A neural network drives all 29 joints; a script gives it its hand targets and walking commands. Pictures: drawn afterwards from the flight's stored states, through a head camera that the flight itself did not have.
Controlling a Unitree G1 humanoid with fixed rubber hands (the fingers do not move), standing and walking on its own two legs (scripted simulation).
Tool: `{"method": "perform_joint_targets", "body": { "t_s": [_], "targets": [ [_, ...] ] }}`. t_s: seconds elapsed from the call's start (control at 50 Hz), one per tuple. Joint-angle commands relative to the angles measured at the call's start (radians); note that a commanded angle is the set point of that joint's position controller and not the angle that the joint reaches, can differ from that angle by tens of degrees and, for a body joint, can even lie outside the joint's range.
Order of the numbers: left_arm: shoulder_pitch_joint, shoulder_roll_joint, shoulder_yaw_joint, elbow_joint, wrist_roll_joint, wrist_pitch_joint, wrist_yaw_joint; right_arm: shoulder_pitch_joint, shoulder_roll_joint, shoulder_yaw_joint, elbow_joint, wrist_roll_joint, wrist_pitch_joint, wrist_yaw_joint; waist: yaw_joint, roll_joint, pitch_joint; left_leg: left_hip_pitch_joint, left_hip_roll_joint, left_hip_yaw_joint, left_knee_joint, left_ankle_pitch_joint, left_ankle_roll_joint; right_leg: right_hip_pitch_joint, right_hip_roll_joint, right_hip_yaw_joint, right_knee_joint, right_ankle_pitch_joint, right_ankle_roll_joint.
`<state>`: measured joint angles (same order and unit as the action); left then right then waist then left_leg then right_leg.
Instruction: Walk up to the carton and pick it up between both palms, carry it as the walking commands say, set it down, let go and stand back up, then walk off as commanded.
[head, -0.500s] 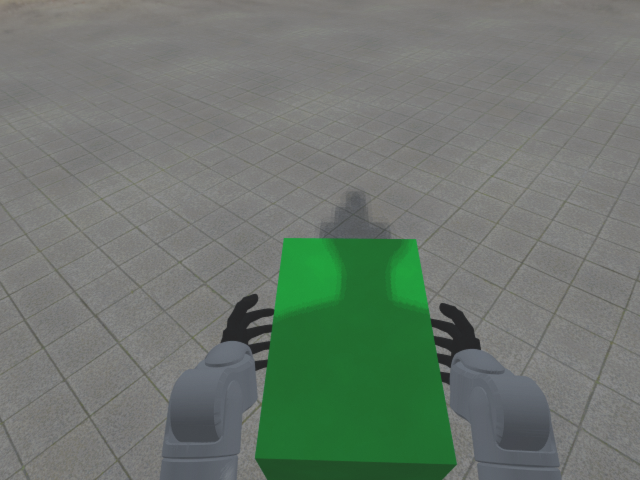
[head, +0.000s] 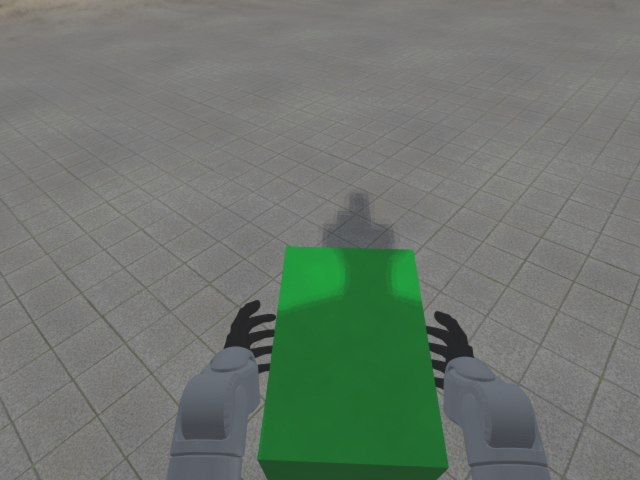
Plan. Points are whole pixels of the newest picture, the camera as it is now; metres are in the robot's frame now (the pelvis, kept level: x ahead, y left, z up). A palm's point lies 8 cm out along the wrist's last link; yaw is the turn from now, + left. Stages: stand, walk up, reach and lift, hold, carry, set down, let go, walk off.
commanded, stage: carry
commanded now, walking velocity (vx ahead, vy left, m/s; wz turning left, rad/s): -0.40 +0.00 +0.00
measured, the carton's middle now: (345, 382) +0.29 +0.01 -0.02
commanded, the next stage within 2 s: none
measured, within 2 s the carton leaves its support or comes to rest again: neither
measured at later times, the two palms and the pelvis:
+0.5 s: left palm (230, 425) +0.19 +0.12 +0.08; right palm (493, 435) +0.19 -0.14 +0.07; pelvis -0.07 -0.01 -0.01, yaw +0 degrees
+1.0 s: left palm out of the picture +0.05 +0.16 +0.06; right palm out of the picture +0.03 -0.11 +0.06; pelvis -0.24 +0.03 -0.01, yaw -3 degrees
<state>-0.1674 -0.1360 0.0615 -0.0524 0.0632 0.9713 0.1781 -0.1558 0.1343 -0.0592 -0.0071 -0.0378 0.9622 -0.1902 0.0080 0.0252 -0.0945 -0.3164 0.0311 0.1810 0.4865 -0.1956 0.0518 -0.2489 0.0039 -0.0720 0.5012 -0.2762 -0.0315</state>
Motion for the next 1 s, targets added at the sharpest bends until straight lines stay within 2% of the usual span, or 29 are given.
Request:
{"method": "perform_joint_targets", "body": {
  "t_s": [0.0, 0.06, 0.08, 0.14, 0.18, 0.24, 0.36, 0.4, 0.42, 0.44, 0.48, 0.52, 0.54, 0.56, 0.6, 0.64, 0.66, 0.7, 0.74, 0.76, 0.78, 0.8, 0.82, 0.84, 0.88, 0.9, 0.92, 0.96, 0.98],
  "targets": [
    [-0.491, -0.982, -0.542, -0.296, -0.283, -0.053, -0.176, -0.568, 0.939, 0.537, -0.417, 0.233, -0.049, 0.178, -0.01, -0.031, -0.293, 0.181, 0.156, -0.134, 0.007, 0.334, 0.009, -0.004, -0.138, 0.124, -0.05, 0.338, -0.008],
    [-0.515, -1.028, -0.599, -0.479, -0.352, 0.007, -0.156, -0.563, 1.0, 0.599, -0.578, 0.299, 0.017, 0.158, -0.009, -0.034, -0.349, 0.163, 0.165, -0.134, 0.068, 0.488, 0.002, 0.048, -0.147, 0.094, 0.029, 0.511, -0.011],
    [-0.444, -1.025, -0.583, -0.399, -0.325, 0.036, -0.153, -0.514, 0.982, 0.588, -0.529, 0.278, 0.044, 0.156, -0.009, -0.014, -0.359, 0.156, 0.166, -0.128, 0.08, 0.515, 0.006, 0.044, -0.148, 0.084, 0.051, 0.503, -0.012],
    [-0.389, -0.987, -0.565, -0.432, -0.308, 0.092, -0.134, -0.46, 0.976, 0.605, -0.524, 0.286, 0.115, 0.149, -0.006, -0.063, -0.349, 0.136, 0.187, -0.129, 0.126, 0.56, 0.007, 0.032, -0.165, 0.096, 0.089, 0.543, -0.006],
    [-0.377, -0.973, -0.568, -0.474, -0.314, 0.122, -0.127, -0.429, 0.968, 0.597, -0.526, 0.292, 0.149, 0.148, -0.007, -0.034, -0.336, 0.12, 0.188, -0.138, 0.131, 0.553, 0.012, 0.01, -0.175, 0.11, 0.105, 0.533, -0.02],
    [-0.362, -0.963, -0.561, -0.466, -0.31, 0.169, -0.12, -0.438, 0.946, 0.582, -0.544, 0.295, 0.189, 0.141, -0.009, 0.015, -0.266, 0.062, 0.19, -0.158, 0.1, 0.48, 0.019, -0.053, -0.167, 0.1, 0.11, 0.368, -0.02],
    [-0.398, -0.978, -0.556, -0.468, -0.32, 0.205, -0.115, -0.451, 0.959, 0.559, -0.531, 0.295, 0.227, 0.141, -0.005, -0.005, -0.207, 0.018, 0.226, -0.223, 0.029, 0.308, 0.029, -0.162, -0.138, 0.134, 0.085, 0.134, -0.015],
    [-0.458, -1.013, -0.581, -0.487, -0.332, 0.207, -0.114, -0.47, 0.981, 0.551, -0.529, 0.293, 0.229, 0.145, -0.002, 0.056, -0.171, -0.019, 0.231, -0.239, -0.021, 0.181, 0.032, -0.21, -0.128, 0.155, 0.076, 0.014, -0.017],
    [-0.436, -0.997, -0.566, -0.464, -0.325, 0.21, -0.114, -0.458, 0.971, 0.549, -0.515, 0.285, 0.234, 0.14, 0.0, 0.013, -0.15, -0.045, 0.236, -0.261, -0.039, 0.133, 0.034, -0.215, -0.118, 0.143, 0.087, -0.007, -0.011],
    [-0.435, -1.017, -0.565, -0.451, -0.324, 0.21, -0.117, -0.487, 0.982, 0.56, -0.533, 0.296, 0.231, 0.144, 0.0, 0.036, -0.145, -0.095, 0.252, -0.281, -0.09, 0.013, 0.044, -0.201, -0.099, 0.139, 0.117, -0.103, -0.014],
    [-0.452, -1.016, -0.57, -0.463, -0.326, 0.209, -0.117, -0.47, 0.993, 0.558, -0.508, 0.296, 0.236, 0.143, 0.007, 0.018, -0.144, -0.173, 0.231, -0.239, -0.067, -0.115, 0.019, -0.152, -0.117, 0.179, 0.065, -0.096, -0.043],
    [-0.438, -1.013, -0.556, -0.453, -0.328, 0.207, -0.125, -0.494, 0.99, 0.567, -0.544, 0.303, 0.229, 0.144, 0.009, -0.177, -0.167, -0.172, 0.123, -0.163, 0.138, -0.206, -0.026, -0.186, -0.246, 0.332, -0.134, -0.128, -0.1],
    [-0.462, -1.035, -0.56, -0.454, -0.33, 0.206, -0.123, -0.506, 1.004, 0.556, -0.536, 0.304, 0.226, 0.143, 0.018, -0.273, -0.167, -0.107, 0.023, -0.07, 0.497, -0.255, -0.063, -0.296, -0.367, 0.451, -0.276, -0.142, -0.189],
    [-0.443, -1.029, -0.553, -0.456, -0.329, 0.204, -0.124, -0.503, 0.995, 0.56, -0.531, 0.308, 0.226, 0.142, 0.016, -0.254, -0.158, -0.098, 0.009, -0.118, 0.661, -0.284, -0.068, -0.363, -0.404, 0.443, -0.306, -0.095, -0.206],
    [-0.506, -1.024, -0.565, -0.504, -0.346, 0.2, -0.129, -0.506, 1.018, 0.553, -0.511, 0.313, 0.218, 0.142, -0.003, -0.124, -0.179, -0.056, 0.012, -0.159, 0.688, -0.26, -0.045, -0.365, -0.354, 0.309, -0.291, -0.051, -0.139],
    [-0.513, -1.039, -0.575, -0.513, -0.341, 0.19, -0.13, -0.522, 1.03, 0.56, -0.518, 0.324, 0.203, 0.142, -0.011, -0.122, -0.199, -0.11, 0.011, -0.129, 0.509, -0.251, -0.045, -0.191, -0.301, 0.249, -0.22, 0.135, -0.096],
    [-0.465, -1.039, -0.57, -0.491, -0.329, 0.188, -0.13, -0.522, 1.034, 0.577, -0.532, 0.339, 0.201, 0.144, -0.004, -0.139, -0.252, -0.115, 0.003, -0.115, 0.414, -0.256, -0.046, -0.058, -0.291, 0.234, -0.162, 0.399, -0.099],
    [-0.407, -1.041, -0.572, -0.484, -0.327, 0.177, -0.128, -0.492, 1.036, 0.589, -0.562, 0.345, 0.197, 0.143, 0.013, -0.214, -0.357, -0.092, -0.021, -0.097, 0.3, -0.3, -0.058, 0.102, -0.313, 0.294, -0.125, 0.679, -0.113],
    [-0.355, -1.047, -0.572, -0.465, -0.32, 0.166, -0.124, -0.474, 1.025, 0.584, -0.575, 0.348, 0.188, 0.143, 0.017, -0.23, -0.411, 0.025, -0.008, -0.098, 0.139, -0.299, -0.05, 0.087, -0.311, 0.299, -0.115, 0.666, -0.091],
    [-0.362, -1.057, -0.586, -0.471, -0.332, 0.163, -0.124, -0.45, 1.039, 0.579, -0.565, 0.344, 0.186, 0.147, 0.006, -0.206, -0.439, 0.132, 0.031, -0.118, -0.016, -0.189, -0.037, 0.039, -0.288, 0.283, -0.081, 0.558, -0.048],
    [-0.339, -1.033, -0.588, -0.484, -0.325, 0.157, -0.119, -0.453, 1.023, 0.581, -0.576, 0.349, 0.176, 0.151, 0.001, -0.085, -0.42, 0.236, 0.116, -0.194, -0.124, -0.029, -0.01, -0.083, -0.218, 0.212, -0.031, 0.35, 0.023],
    [-0.386, -1.032, -0.612, -0.54, -0.334, 0.15, -0.118, -0.455, 1.018, 0.579, -0.568, 0.345, 0.169, 0.157, 0.002, 0.186, -0.379, 0.309, 0.353, -0.436, -0.15, 0.317, 0.053, -0.295, -0.109, 0.107, 0.128, -0.016, 0.094],
    [-0.435, -1.04, -0.638, -0.576, -0.347, 0.148, -0.118, -0.418, 1.035, 0.573, -0.551, 0.34, 0.162, 0.164, 0.01, 0.342, -0.353, 0.243, 0.529, -0.561, -0.109, 0.664, 0.161, -0.422, -0.016, 0.015, 0.454, -0.326, 0.12],
    [-0.548, -1.053, -0.674, -0.637, -0.372, 0.132, -0.127, -0.448, 1.029, 0.565, -0.587, 0.333, 0.15, 0.178, -0.004, 0.26, -0.284, 0.132, 0.505, -0.42, -0.102, 0.655, 0.188, -0.448, -0.041, 0.047, 0.654, -0.304, 0.1],
    [-0.491, -1.079, -0.659, -0.569, -0.362, 0.126, -0.133, -0.467, 1.019, 0.58, -0.631, 0.324, 0.143, 0.182, 0.001, 0.046, -0.229, -0.004, 0.364, -0.293, -0.127, 0.391, 0.139, -0.364, -0.013, 0.092, 0.822, -0.221, 0.074],
    [-0.455, -1.1, -0.647, -0.543, -0.381, 0.128, -0.137, -0.463, 1.012, 0.582, -0.665, 0.326, 0.141, 0.176, 0.006, 0.023, -0.225, -0.007, 0.314, -0.252, -0.09, 0.481, 0.126, -0.336, -0.011, 0.097, 0.857, -0.187, 0.057],
    [-0.486, -1.088, -0.664, -0.576, -0.393, 0.123, -0.134, -0.451, 0.998, 0.57, -0.659, 0.321, 0.137, 0.175, 0.008, 0.052, -0.263, 0.083, 0.295, -0.206, -0.024, 0.64, 0.102, -0.358, -0.004, 0.071, 0.828, -0.179, 0.047],
    [-0.451, -1.048, -0.643, -0.551, -0.365, 0.133, -0.119, -0.456, 0.972, 0.564, -0.645, 0.319, 0.149, 0.167, 0.005, 0.064, -0.3, 0.2, 0.276, -0.17, 0.017, 0.797, 0.084, -0.354, 0.006, 0.034, 0.737, -0.204, 0.064],
    [-0.425, -1.043, -0.656, -0.538, -0.359, 0.137, -0.113, -0.455, 0.957, 0.559, -0.665, 0.318, 0.141, 0.164, 0.0, 0.1, -0.322, 0.302, 0.289, -0.215, 0.04, 1.001, 0.07, -0.392, 0.017, 0.025, 0.66, -0.222, 0.081]
  ]
}}
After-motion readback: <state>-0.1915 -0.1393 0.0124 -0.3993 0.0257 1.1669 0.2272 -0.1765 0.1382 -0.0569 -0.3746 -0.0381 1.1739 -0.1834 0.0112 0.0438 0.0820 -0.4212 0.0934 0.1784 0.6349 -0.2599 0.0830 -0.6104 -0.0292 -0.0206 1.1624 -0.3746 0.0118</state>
